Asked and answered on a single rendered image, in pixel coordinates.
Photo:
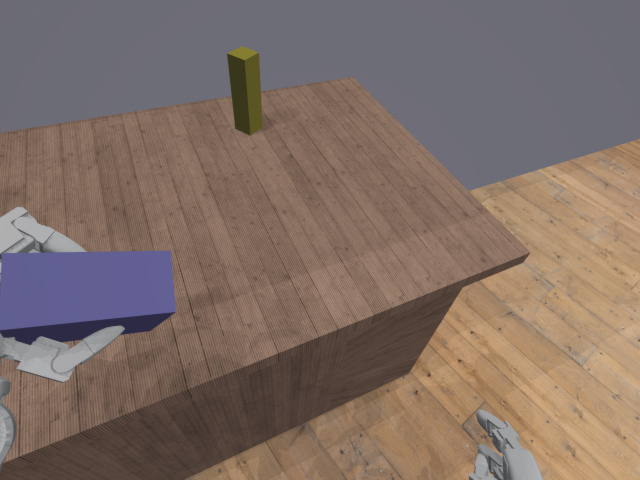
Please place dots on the sponge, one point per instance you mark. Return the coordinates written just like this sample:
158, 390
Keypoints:
67, 296

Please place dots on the table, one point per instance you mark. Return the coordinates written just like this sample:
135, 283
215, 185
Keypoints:
312, 263

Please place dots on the robot left hand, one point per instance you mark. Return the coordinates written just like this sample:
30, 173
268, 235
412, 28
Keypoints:
47, 358

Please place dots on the robot right hand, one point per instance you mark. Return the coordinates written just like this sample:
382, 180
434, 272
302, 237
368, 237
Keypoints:
516, 464

